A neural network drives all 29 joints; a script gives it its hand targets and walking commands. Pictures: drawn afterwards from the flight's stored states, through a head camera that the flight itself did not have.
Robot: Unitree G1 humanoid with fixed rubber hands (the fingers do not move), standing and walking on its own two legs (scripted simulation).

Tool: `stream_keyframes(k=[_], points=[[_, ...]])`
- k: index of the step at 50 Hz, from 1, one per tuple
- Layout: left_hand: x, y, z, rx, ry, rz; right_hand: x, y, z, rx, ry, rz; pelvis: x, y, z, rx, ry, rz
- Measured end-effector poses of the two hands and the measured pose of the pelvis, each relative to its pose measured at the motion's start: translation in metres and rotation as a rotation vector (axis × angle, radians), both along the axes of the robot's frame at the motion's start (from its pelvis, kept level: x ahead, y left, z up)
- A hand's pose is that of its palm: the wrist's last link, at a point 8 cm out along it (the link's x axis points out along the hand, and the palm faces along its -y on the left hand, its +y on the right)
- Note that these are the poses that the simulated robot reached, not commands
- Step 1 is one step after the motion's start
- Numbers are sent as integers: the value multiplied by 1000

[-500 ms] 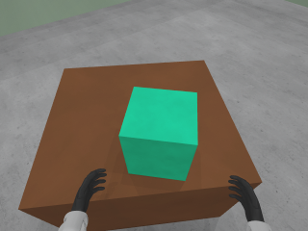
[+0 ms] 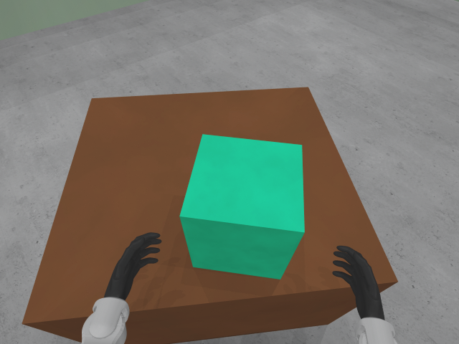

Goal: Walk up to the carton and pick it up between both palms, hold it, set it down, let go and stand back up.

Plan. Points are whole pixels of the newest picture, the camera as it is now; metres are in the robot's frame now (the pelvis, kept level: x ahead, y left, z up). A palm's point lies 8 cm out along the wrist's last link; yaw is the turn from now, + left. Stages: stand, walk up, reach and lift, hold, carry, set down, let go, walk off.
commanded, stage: reach and lift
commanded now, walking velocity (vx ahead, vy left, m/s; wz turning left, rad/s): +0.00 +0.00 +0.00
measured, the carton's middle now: (243, 210) +0.40 +0.00 -0.08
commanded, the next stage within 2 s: none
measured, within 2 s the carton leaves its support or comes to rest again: neither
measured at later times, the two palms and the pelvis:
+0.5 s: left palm (129, 220) +0.31 +0.21 +0.04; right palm (355, 248) +0.27 -0.18 +0.02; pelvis +0.00 +0.01 +0.01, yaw +0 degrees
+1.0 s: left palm (136, 171) +0.37 +0.19 +0.10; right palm (363, 197) +0.34 -0.19 +0.08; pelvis -0.01 +0.00 +0.01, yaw +0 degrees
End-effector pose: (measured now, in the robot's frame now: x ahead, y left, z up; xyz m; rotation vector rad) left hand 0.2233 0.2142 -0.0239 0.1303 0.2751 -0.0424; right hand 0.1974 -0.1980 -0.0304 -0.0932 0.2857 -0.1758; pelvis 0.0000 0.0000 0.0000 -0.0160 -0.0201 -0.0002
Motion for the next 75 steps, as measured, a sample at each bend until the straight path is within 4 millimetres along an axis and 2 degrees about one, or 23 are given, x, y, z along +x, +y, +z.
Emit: stream_keyframes(k=[7, 24, 34, 41, 46, 50, 56, 69, 75], points=[[15, 0, 10, -4, -13, 2, 20, 6, 9, 3, -10, 16, 1, 2, 1, -3, 4, 0], [82, -8, 60, -1, -37, -11, 72, 16, 45, 1, -37, 4, 0, 5, 6, -8, 21, -1], [105, -17, 88, 11, -8, -23, 88, 10, 60, -9, -12, -14, -7, 4, 8, -6, 23, -1], [123, -23, 114, 25, -45, -31, 106, 6, 79, -11, -33, -15, -13, 3, 8, -5, 17, -1], [138, -22, 119, 37, -15, -15, 124, 8, 99, -13, -61, -6, -15, 2, 8, -5, 15, -1], [147, -22, 121, 41, -2, -8, 139, 9, 107, -13, -60, -7, -15, 2, 8, -4, 15, -1], [159, -22, 128, 46, -13, -3, 154, 10, 108, -7, -29, -12, -13, 2, 8, -4, 19, -1], [183, -21, 149, 57, -45, 25, 175, 15, 117, -1, -16, -17, -12, 1, 8, -3, 29, -1], [182, -20, 136, 54, -3, 38, 177, 17, 109, -3, 18, -18, -11, 1, 8, -3, 36, -2]])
